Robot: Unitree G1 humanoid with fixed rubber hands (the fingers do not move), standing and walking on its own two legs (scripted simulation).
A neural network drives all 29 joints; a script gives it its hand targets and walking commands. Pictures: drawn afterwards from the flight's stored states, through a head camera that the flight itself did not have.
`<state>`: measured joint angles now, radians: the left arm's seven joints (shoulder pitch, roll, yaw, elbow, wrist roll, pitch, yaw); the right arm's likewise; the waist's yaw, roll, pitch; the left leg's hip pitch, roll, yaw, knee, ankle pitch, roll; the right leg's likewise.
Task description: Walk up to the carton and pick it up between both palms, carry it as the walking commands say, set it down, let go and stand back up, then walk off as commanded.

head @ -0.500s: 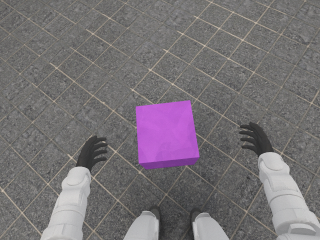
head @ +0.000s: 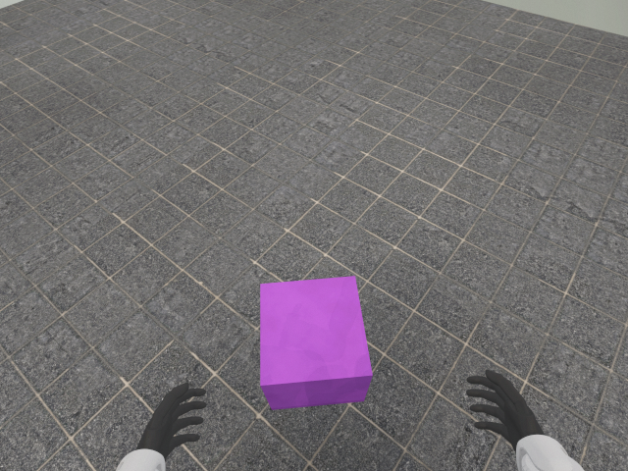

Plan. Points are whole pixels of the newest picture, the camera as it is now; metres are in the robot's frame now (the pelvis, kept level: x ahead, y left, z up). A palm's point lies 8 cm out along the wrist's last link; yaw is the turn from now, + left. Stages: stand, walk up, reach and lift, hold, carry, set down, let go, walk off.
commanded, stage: let go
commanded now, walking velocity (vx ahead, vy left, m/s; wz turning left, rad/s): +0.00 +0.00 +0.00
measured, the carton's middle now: (313, 343) +0.51 +0.04 -0.64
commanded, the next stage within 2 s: stand in 0.30 s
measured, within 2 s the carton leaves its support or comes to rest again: neither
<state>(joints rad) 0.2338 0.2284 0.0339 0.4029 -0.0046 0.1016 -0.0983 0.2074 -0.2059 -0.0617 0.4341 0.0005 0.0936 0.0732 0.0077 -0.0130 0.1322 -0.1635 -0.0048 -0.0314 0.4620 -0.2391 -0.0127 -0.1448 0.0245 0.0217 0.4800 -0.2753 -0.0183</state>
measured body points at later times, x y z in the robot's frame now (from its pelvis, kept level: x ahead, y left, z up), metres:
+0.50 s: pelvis +0.03 +0.02 +0.00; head +0.02 +0.03 +0.45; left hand +0.16 +0.30 -0.10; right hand +0.15 -0.26 -0.10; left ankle +0.01 +0.13 -0.74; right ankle -0.01 -0.11 -0.74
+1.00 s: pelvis +0.02 +0.02 +0.01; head +0.00 +0.02 +0.46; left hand +0.12 +0.31 -0.12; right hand +0.11 -0.27 -0.11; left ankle +0.01 +0.13 -0.74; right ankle -0.01 -0.11 -0.74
